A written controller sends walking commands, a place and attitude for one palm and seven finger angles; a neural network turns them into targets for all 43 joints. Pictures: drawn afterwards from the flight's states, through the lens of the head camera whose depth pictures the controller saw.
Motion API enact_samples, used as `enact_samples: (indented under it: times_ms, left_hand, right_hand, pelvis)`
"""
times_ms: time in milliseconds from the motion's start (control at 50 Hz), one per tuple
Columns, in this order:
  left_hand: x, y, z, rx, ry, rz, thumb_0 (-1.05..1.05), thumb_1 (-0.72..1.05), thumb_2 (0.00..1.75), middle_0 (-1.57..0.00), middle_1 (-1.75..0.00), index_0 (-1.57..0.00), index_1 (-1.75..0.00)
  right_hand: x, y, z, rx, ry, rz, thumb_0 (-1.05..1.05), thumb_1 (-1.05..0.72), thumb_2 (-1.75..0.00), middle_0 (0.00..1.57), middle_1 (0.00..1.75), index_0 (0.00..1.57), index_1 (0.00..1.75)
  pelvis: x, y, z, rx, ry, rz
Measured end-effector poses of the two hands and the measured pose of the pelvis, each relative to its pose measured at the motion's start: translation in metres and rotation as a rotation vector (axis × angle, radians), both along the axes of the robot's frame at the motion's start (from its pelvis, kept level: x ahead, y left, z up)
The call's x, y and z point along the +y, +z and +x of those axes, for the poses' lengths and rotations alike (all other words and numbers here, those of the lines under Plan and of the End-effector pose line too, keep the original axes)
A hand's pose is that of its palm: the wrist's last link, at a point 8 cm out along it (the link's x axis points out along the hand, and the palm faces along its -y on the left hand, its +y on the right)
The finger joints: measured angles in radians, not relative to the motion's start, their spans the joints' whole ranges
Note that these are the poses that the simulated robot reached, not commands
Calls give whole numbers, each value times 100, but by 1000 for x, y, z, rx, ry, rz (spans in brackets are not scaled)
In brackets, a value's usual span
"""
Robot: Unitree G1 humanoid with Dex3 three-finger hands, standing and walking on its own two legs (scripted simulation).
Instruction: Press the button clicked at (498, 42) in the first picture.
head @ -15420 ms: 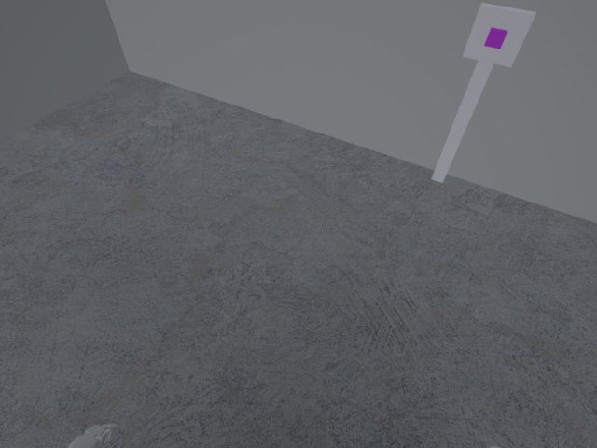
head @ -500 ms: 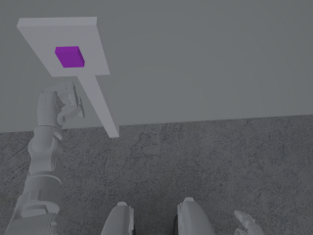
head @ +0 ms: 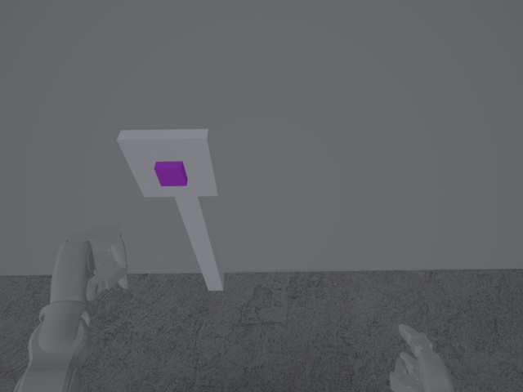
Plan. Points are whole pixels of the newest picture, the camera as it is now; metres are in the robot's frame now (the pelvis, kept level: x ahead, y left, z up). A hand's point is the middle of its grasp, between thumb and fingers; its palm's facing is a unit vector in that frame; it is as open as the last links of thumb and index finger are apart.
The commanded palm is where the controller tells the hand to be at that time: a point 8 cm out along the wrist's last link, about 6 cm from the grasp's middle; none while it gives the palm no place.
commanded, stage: draw the hand back to the body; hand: left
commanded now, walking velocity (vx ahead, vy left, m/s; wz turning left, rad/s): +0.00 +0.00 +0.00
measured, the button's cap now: (171, 172) +0.55 +0.23 -0.02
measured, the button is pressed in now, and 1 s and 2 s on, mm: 0 0 0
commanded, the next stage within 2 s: step back with the hand held close in 0.82 s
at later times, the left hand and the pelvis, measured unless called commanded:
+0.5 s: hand (40, 275) +0.21 +0.24 +0.18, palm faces +0.39 -0.82 -0.42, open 3.1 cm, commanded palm +0.15 +0.28 +0.20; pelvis +0.02 +0.00 +0.03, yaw +0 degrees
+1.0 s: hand (10, 293) +0.19 +0.25 +0.19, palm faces +0.42 -0.81 -0.41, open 3.1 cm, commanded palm +0.13 +0.28 +0.20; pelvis +0.00 +0.00 +0.03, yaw -1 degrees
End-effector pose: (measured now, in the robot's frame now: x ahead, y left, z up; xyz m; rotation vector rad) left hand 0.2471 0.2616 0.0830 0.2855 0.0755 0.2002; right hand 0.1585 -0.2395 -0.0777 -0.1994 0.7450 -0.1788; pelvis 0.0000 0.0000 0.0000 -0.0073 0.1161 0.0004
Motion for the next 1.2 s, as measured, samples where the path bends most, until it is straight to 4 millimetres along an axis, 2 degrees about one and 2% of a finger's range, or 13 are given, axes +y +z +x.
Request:
enact_samples:
  times_ms: [140,260,400,600,820,960,1060,1200]
  left_hand:
    - [9,31,-28,-3,118,53,2,90,90,-130,-150,-130,-150]
    - [12,58,-44,-44,150,81,2,90,90,-130,-150,-130,-150]
    - [15,89,-62,-105,162,142,2,89,90,-130,-150,-130,-150]
    - [19,129,-91,-212,169,249,2,89,90,-130,-150,-130,-150]
    - [20,117,-101,-198,178,205,2,89,90,-130,-150,-130,-150]
    - [20,120,-104,-223,165,207,2,89,90,-131,-150,-130,-150]
    - [29,129,-100,-262,155,257,2,89,90,-131,-150,-131,-150]
    - [27,120,-100,-186,62,285,2,89,90,-130,-150,-130,-150]
  right_hand:
    - [18,20,34,-69,80,5,2,-91,-89,20,30,20,30]
    - [30,29,49,-99,129,24,2,-91,-89,21,30,20,30]
    - [37,30,51,-102,153,39,2,-91,-89,21,30,20,30]
    - [33,29,39,-99,141,35,2,-91,-89,21,30,20,30]
    - [26,31,22,-99,117,7,2,-91,-89,21,30,20,30]
    - [25,34,13,-112,108,-1,2,-91,-89,21,30,20,30]
    - [23,34,6,-71,96,-5,2,-91,-89,21,30,20,30]
    - [16,28,-14,-1,17,-19,2,-91,-89,21,30,20,30]
  pelvis:
    - [1,16,12,-79,8,1]
    - [1,24,21,-125,8,1]
    - [2,28,25,-154,1,-1]
    - [3,29,21,-177,-9,-5]
    - [3,30,8,-199,-14,-4]
    - [4,30,2,-210,-18,-6]
    - [7,31,-5,-162,-20,-12]
    - [18,30,-16,-117,-31,0]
